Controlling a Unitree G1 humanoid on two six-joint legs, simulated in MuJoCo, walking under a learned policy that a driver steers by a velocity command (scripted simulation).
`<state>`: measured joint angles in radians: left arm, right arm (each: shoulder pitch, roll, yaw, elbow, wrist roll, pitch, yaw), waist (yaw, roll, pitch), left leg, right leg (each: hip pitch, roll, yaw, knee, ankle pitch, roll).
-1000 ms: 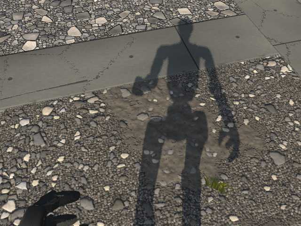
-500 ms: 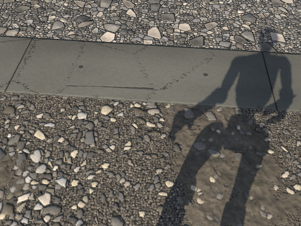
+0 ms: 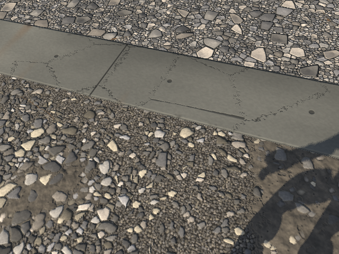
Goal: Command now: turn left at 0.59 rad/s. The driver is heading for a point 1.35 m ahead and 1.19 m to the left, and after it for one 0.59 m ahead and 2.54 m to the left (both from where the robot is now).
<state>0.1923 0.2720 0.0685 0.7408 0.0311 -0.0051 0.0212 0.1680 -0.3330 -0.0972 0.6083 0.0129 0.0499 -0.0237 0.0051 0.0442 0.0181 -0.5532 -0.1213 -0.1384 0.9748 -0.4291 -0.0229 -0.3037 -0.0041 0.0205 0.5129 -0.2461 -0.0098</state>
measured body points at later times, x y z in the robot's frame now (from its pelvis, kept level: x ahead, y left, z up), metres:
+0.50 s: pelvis -0.01 +0.04 +0.01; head +0.02 +0.08 +0.45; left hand +0.04 +0.36 -0.11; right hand +0.22 -0.18 -0.07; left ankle -0.03 +0.13 -0.74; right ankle +0.02 -0.11 -0.66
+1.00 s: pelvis +0.13 +0.06 +0.01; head +0.15 +0.06 +0.46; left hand +0.01 +0.33 -0.10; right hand +0.41 -0.07 -0.09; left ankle +0.09 +0.23 -0.65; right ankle +0.14 -0.06 -0.74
